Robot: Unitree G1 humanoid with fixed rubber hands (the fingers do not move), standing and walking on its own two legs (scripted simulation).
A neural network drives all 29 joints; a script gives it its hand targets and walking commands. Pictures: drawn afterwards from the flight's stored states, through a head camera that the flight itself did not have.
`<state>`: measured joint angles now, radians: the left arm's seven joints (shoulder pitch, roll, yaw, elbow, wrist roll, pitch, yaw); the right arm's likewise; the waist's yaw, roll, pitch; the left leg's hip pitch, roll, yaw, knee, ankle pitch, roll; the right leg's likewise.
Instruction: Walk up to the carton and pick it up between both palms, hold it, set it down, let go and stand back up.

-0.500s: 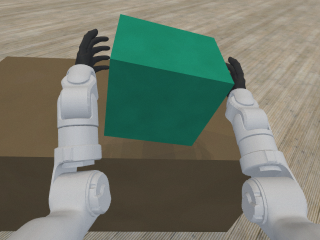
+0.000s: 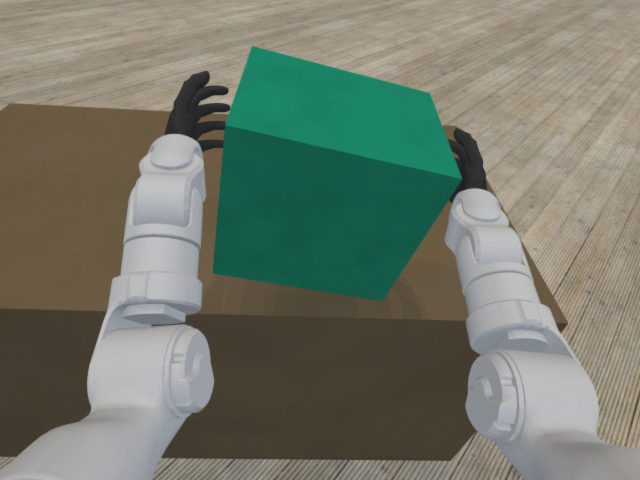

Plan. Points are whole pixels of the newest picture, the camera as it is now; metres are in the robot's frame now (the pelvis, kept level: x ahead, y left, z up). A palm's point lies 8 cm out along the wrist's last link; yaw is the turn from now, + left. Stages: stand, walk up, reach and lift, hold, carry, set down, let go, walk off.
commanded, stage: set down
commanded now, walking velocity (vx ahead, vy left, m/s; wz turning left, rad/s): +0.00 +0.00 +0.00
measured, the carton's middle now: (321, 182) +0.48 +0.01 +0.16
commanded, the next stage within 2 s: none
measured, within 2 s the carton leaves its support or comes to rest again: neither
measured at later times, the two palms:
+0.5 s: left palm (190, 184) +0.43 +0.18 +0.18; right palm (445, 226) +0.41 -0.16 +0.14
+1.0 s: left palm (174, 203) +0.44 +0.21 +0.14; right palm (421, 218) +0.43 -0.13 +0.13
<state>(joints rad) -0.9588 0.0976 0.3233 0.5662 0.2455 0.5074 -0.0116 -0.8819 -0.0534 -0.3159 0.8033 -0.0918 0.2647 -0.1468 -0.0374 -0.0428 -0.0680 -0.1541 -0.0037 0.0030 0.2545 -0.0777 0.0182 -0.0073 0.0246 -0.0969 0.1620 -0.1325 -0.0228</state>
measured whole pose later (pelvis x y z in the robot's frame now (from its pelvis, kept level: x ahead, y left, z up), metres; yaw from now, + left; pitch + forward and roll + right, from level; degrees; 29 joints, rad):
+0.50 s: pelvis +0.01 +0.00 +0.00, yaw +1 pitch +4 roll -1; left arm -0.86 0.10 0.32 0.65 0.22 0.39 -0.02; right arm -0.77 0.02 -0.35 0.76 -0.16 0.20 -0.15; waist -0.04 -0.04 -0.09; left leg -0.23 -0.01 -0.01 0.23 -0.06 0.02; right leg -0.08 0.03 -0.11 0.14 -0.12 -0.02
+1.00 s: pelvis +0.01 +0.00 +0.00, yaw +2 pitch +8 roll -1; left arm -0.93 0.15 0.42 0.83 0.26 0.28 -0.05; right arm -0.88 0.09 -0.55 0.78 -0.37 0.21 -0.03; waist -0.03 -0.06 -0.09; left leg -0.30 -0.02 -0.03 0.18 -0.02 0.02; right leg -0.16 0.02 -0.13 0.13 -0.11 -0.02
